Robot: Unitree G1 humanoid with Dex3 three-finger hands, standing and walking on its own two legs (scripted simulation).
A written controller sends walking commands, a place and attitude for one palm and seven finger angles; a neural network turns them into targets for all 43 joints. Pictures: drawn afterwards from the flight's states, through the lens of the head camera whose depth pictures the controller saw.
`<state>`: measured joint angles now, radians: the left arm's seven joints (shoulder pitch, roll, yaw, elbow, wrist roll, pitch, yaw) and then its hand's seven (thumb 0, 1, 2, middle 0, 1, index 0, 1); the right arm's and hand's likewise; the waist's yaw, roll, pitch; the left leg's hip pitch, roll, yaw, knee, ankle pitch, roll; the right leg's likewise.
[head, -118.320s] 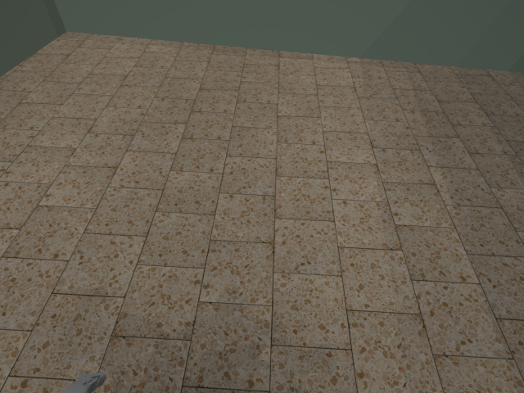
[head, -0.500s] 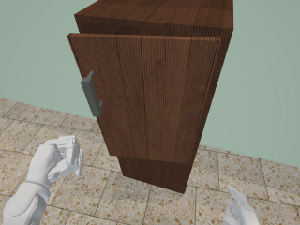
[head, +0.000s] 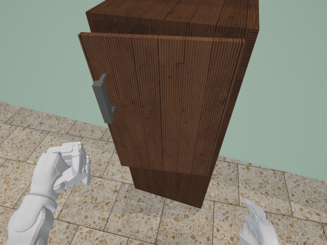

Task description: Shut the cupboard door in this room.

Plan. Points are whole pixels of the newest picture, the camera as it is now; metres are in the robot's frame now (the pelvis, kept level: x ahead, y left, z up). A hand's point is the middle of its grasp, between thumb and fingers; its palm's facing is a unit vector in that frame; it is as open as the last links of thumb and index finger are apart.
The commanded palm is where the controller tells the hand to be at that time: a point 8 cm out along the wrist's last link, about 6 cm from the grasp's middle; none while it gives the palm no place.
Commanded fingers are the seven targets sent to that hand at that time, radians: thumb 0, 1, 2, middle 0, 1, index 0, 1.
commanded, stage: bring the fist close to the handle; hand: left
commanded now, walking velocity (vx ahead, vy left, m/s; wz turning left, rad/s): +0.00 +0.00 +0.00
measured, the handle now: (106, 98) +0.47 +0.21 +0.11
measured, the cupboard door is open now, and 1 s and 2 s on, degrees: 10 10 3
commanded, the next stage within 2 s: push the door shut along its arc in 1.24 s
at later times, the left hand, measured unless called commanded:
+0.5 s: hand (102, 144) +0.30 +0.17 +0.12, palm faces -0.08 -1.00 -0.04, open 3.1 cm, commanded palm +0.29 +0.23 +0.12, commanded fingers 0.00 0.90 0.90 -1.30 -1.50 -1.30 -1.50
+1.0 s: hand (110, 120) +0.38 +0.17 +0.12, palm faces -0.06 -1.00 -0.01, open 3.1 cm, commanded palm +0.35 +0.22 +0.12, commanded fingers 0.00 0.90 0.90 -1.30 -1.50 -1.30 -1.50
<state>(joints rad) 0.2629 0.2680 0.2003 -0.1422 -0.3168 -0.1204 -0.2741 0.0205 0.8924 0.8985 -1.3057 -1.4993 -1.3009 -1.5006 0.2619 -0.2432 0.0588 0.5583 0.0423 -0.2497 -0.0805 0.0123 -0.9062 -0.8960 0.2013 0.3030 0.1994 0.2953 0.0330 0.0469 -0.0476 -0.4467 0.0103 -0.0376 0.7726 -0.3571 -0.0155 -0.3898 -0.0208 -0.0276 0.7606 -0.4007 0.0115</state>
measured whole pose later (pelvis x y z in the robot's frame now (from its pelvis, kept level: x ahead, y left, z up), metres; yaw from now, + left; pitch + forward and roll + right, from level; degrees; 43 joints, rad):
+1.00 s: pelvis +0.01 +0.00 +0.00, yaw -2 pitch +5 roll +0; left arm -0.33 0.30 0.24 0.44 -0.24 -0.14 -0.25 0.02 0.90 0.90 -1.30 -1.50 -1.30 -1.50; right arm 0.27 -0.27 0.03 0.61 0.04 -0.13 -0.07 0.01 -0.91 -0.90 0.20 0.30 0.20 0.30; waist -0.02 0.03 -0.05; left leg -0.48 0.02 0.00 0.73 -0.34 -0.01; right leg -0.45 -0.01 0.01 0.74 -0.38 0.01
